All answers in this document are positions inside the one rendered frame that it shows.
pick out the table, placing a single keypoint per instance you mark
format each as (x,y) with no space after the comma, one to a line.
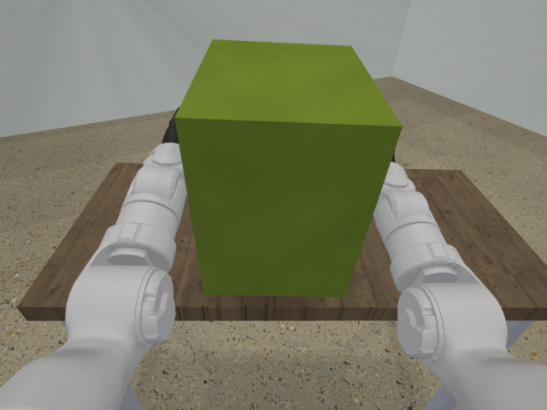
(488,245)

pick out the left robot upper arm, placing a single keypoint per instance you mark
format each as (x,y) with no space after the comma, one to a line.
(115,314)

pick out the robot left forearm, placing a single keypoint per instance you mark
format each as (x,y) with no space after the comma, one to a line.
(150,215)

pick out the right robot upper arm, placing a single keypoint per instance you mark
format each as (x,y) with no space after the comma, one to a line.
(458,331)

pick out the robot left hand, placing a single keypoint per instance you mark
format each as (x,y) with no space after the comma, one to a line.
(171,135)

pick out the robot right forearm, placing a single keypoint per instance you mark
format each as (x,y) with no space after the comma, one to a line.
(415,244)

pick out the carton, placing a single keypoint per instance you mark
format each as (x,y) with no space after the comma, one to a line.
(285,149)

